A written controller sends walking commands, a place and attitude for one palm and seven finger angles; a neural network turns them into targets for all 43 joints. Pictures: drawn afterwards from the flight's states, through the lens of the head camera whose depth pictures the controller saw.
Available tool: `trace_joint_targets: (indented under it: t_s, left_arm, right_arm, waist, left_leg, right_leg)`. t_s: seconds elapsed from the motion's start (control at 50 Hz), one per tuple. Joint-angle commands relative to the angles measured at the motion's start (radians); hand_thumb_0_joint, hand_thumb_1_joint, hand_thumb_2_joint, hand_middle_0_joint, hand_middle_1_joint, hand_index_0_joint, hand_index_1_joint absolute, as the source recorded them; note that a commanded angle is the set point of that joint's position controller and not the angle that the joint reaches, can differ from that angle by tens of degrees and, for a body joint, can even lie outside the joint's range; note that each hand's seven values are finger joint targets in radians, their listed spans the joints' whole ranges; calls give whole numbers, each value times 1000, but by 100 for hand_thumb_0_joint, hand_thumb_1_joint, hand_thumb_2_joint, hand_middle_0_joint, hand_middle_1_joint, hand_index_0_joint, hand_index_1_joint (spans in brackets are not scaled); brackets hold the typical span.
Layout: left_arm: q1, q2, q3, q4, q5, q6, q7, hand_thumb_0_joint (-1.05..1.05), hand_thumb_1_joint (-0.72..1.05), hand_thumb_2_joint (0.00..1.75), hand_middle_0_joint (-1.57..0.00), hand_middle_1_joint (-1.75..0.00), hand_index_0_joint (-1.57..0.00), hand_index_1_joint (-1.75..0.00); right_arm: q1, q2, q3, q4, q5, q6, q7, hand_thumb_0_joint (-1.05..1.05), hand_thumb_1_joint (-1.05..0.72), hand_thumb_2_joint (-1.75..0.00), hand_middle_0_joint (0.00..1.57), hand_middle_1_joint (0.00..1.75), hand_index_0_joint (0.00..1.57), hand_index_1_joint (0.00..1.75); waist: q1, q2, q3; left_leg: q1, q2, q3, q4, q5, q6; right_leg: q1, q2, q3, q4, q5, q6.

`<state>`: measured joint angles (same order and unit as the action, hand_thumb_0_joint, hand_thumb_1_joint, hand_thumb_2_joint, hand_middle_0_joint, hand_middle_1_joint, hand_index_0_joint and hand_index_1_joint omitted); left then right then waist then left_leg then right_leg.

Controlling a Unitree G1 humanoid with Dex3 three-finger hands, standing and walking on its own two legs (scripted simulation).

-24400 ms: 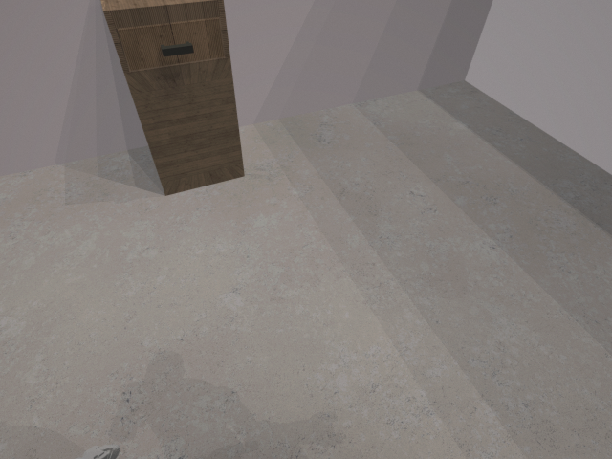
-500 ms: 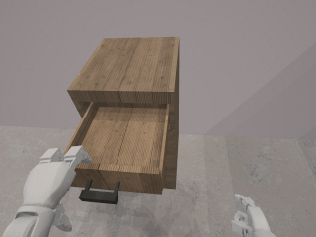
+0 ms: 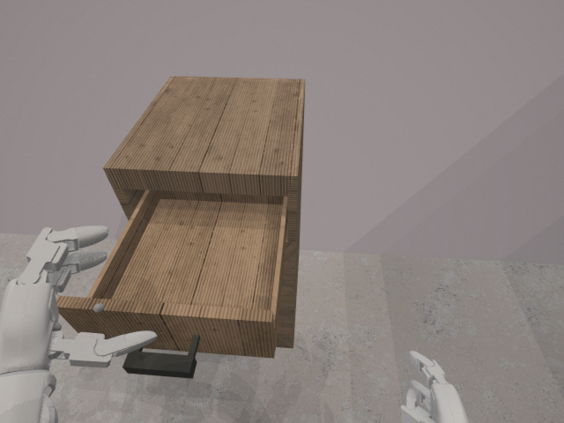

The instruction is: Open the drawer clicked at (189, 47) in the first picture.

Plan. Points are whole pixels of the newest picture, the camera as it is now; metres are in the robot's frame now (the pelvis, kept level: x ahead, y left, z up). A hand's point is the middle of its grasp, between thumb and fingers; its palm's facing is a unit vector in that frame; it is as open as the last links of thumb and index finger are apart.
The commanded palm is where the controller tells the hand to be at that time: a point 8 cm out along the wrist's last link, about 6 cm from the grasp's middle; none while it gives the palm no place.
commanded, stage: draw the hand back to the body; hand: left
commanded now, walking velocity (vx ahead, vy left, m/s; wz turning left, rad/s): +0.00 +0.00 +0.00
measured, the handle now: (165, 351) +0.24 +0.23 -0.08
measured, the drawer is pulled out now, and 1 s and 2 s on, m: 0.28 0.28 0.28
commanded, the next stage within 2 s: step back with the hand held close in 0.66 s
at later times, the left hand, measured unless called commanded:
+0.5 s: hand (72, 322) +0.17 +0.23 +0.16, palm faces +0.41 -0.82 -0.40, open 8.3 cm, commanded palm +0.12 +0.27 +0.18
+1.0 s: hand (70, 326) +0.17 +0.24 +0.15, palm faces +0.30 -0.82 -0.49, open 7.4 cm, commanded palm +0.10 +0.29 +0.18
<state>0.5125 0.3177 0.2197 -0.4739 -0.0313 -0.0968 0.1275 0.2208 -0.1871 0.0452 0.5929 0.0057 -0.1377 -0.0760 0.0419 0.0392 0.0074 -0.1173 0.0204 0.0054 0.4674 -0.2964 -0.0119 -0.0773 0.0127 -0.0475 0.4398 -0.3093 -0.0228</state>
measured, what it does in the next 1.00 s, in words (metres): stands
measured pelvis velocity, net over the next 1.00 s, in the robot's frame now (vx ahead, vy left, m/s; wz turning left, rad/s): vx -0.03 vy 0.01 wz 0.01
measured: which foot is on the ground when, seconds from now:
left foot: down 0.00-1.00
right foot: down 0.00-1.00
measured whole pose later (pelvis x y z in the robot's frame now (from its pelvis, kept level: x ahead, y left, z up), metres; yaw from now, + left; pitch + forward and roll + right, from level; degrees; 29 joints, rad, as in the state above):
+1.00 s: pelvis -0.03 +0.01 +0.00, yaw +0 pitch +1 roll -1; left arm 0.61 0.36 0.34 -0.53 -0.05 -0.18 0.10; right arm 0.15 -0.23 -0.02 0.57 0.02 -0.02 -0.06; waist 0.00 0.06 0.05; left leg -0.25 0.02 0.00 0.46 -0.23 0.00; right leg -0.19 0.02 -0.06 0.40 -0.23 -0.02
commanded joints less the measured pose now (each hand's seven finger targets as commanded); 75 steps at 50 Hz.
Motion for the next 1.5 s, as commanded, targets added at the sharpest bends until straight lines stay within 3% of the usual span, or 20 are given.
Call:
trace_joint_targets:
  t_s: [0.0, 0.06, 0.16, 0.2, 0.44, 0.58, 0.74, 0.76, 0.78, 0.84, 0.88, 0.98, 1.04, 1.08, 1.22, 1.3, 1.36, 1.42, 1.46, 1.48]
  left_arm:
    - [12, 108, 102, -145, -26, -56, -5, 0, 13, 57, -25, -80, -25, -80]
    - [3, 140, 131, -210, -27, -68, -9, 0, 23, 62, -25, -73, -25, -73]
    - [-3, 170, 160, -253, -28, -75, -2, 0, 41, 69, -24, -62, -24, -62]
    - [1, 173, 173, -221, -26, -75, 2, 0, 48, 72, -23, -57, -23, -57]
    - [-5, 150, 171, -137, -38, -72, -4, 0, 90, 90, -20, -30, -20, -30]
    - [-50, 195, 195, -208, -34, -79, 0, 0, 90, 90, -20, -30, -20, -30]
    - [-4, 162, 183, -153, -38, -74, 0, 0, 90, 90, -20, -30, -20, -30]
    - [-146, 286, 296, -293, -36, -117, 1, 0, 90, 90, -20, -30, -20, -30]
    - [-146, 295, 314, -261, -31, -136, -2, 0, 90, 90, -20, -30, -20, -30]
    - [32, 175, 217, -166, -19, -129, -17, 0, 90, 90, -20, -30, -20, -30]
    - [88, 180, 228, -203, -22, -134, -17, 0, 90, 90, -20, -30, -20, -30]
    - [166, 237, 284, -307, -25, -135, -5, 0, 90, 90, -20, -30, -20, -30]
    - [196, 240, 296, -340, -29, -132, 4, 0, 90, 90, -20, -30, -20, -30]
    - [191, 259, 307, -375, -31, -132, 10, 0, 90, 90, -20, -30, -20, -30]
    - [196, 225, 286, -378, -28, -136, 21, 0, 90, 90, -20, -30, -20, -30]
    - [162, 211, 281, -365, -20, -143, 27, 0, 90, 90, -20, -30, -20, -30]
    - [129, 208, 275, -357, -14, -151, 32, 0, 90, 90, -20, -30, -20, -30]
    - [89, 209, 252, -384, -12, -166, 42, 0, 90, 90, -20, -30, -20, -30]
    - [78, 209, 245, -385, -11, -162, 51, 0, 90, 90, -20, -30, -20, -30]
    - [68, 220, 253, -392, -9, -156, 55, 0, 90, 90, -20, -30, -20, -30]
  right_arm:
    - [-154, -105, -54, -149, -1, -56, 4, 0, -90, -90, 20, 30, 20, 30]
    - [-167, -110, -65, -159, 2, -52, 6, 0, -90, -90, 20, 30, 20, 30]
    - [-166, -110, -70, -155, 5, -50, 0, 0, -90, -90, 20, 30, 20, 30]
    - [-162, -108, -71, -137, 4, -50, -4, 0, -90, -90, 20, 30, 20, 30]
    - [-183, -110, -74, -130, 8, -36, -7, 0, -90, -90, 20, 30, 20, 30]
    - [-191, -108, -69, -141, 6, -45, -9, 0, -90, -90, 20, 30, 20, 30]
    - [-186, -110, -72, -128, 6, -43, -5, 0, -90, -90, 20, 30, 20, 30]
    - [-156, -137, -68, -176, 15, -14, 5, 0, -90, -90, 20, 30, 20, 30]
    - [-152, -119, -71, -160, 13, -5, 3, 0, -90, -90, 20, 30, 20, 30]
    - [-164, -137, -81, -164, 11, 30, 12, 0, -90, -90, 20, 30, 20, 30]
    - [-177, -143, -93, -181, 15, 40, 12, 0, -90, -90, 20, 30, 20, 30]
    - [-178, -151, -110, -207, 18, 76, 10, 0, -90, -90, 20, 30, 20, 30]
    - [-172, -140, -113, -218, 18, 86, 5, 0, -90, -90, 20, 30, 20, 30]
    - [-175, -144, -113, -217, 18, 83, -2, 0, -90, -90, 20, 30, 20, 30]
    - [-157, -144, -104, -215, 9, 55, 0, 0, -90, -90, 20, 30, 20, 30]
    - [-151, -150, -96, -209, 5, 36, 2, 0, -90, -90, 20, 30, 20, 30]
    - [-136, -146, -94, -218, 14, 18, 8, 0, -90, -90, 20, 30, 20, 30]
    - [-107, -142, -102, -191, 9, 10, 12, 0, -90, -90, 20, 30, 20, 30]
    - [-112, -131, -96, -160, -2, 12, 11, 0, -90, -90, 20, 30, 20, 30]
    - [-117, -137, -94, -158, -4, 12, 9, 0, -90, -90, 20, 30, 20, 30]
  waist:
    - [9, -7, -44]
    - [14, -24, -113]
    - [11, 0, -137]
    - [8, 40, -98]
    - [11, -20, -33]
    - [16, 27, -60]
    - [15, 6, -51]
    - [-24, -20, 58]
    - [-29, -22, 54]
    - [-37, -88, -17]
    - [-36, -11, -90]
    - [-37, -18, -211]
    - [-39, -37, -216]
    - [-39, 17, -217]
    - [-35, 98, -152]
    - [-41, 96, -84]
    - [-47, 16, -53]
    - [-62, -116, -65]
    - [-62, -168, -86]
    - [-64, -142, -89]
  left_leg:
    - [31, 14, 16, -64, 347, 25]
    - [52, 12, 20, -59, 381, 29]
    - [71, 8, 23, -58, 387, 28]
    - [68, 1, 29, -61, 351, 24]
    - [56, 2, 24, -81, 290, 33]
    - [73, 0, 20, -86, 275, 29]
    - [67, 1, 20, -86, 294, 31]
    - [-26, 12, -10, -39, 232, 44]
    - [-39, 6, -16, -22, 185, 38]
    - [-51, 11, -21, -3, 237, 42]
    - [-36, 21, -13, -11, 310, 42]
    - [-52, 50, -29, -4, 471, 39]
    - [-78, 62, -48, -6, 488, 40]
    - [-85, 71, -57, -8, 505, 39]
    - [-260, 136, -124, -101, 314, 66]
    - [-445, 150, -142, -146, -12, 84]
    - [-481, 97, -114, -76, -216, 71]
    - [-235, -13, -44, 204, -147, 25]
    - [-112, -34, -21, 329, -96, 15]
    - [-87, -31, -26, 289, -79, 15]
  right_leg:
    - [-42, -27, -19, -82, 352, 8]
    - [-9, -36, -11, -72, 397, 12]
    - [-10, -38, -9, -79, 406, 14]
    - [-37, -32, -10, -102, 371, 13]
    - [-59, -31, -4, -132, 303, 19]
    - [-50, -34, 13, -147, 270, 13]
    - [-45, -31, 1, -142, 298, 15]
    - [-159, -85, 91, -191, 359, 16]
    - [-172, -113, 106, -201, 363, 6]
    - [-127, -120, 69, -160, 388, 10]
    - [-96, -124, 69, -118, 444, 7]
    - [-34, -109, 41, -35, 496, 12]
    - [-43, -96, 28, -5, 460, 17]
    - [-58, -93, 28, 12, 448, 15]
    - [-63, -52, 17, 118, 187, 24]
    - [-24, -45, 36, 143, 111, 26]
    - [-86, -87, 102, 52, 33, 12]
    - [-371, -212, 242, -169, -152, -61]
    - [-475, -281, 230, -211, -160, -94]
    - [-488, -262, 208, -195, -121, -92]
